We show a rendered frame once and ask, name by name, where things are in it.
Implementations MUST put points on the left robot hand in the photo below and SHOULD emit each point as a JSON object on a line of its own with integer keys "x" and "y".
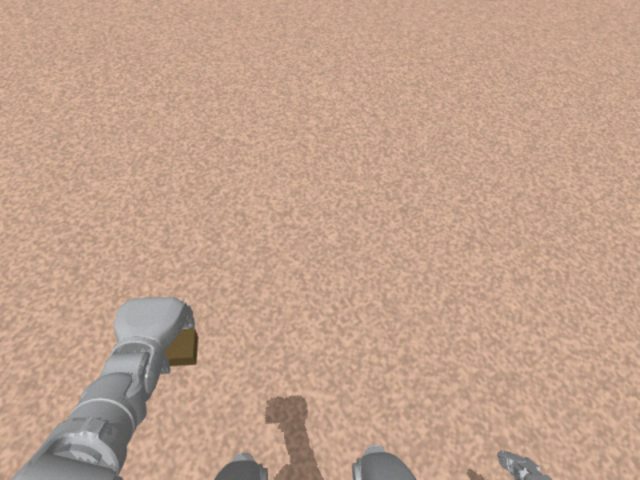
{"x": 160, "y": 319}

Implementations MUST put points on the left robot arm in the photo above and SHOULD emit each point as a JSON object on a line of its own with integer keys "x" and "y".
{"x": 92, "y": 443}

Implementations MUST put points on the small box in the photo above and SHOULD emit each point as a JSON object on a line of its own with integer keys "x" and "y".
{"x": 183, "y": 350}

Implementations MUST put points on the right robot hand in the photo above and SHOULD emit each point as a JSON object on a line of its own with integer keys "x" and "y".
{"x": 521, "y": 468}

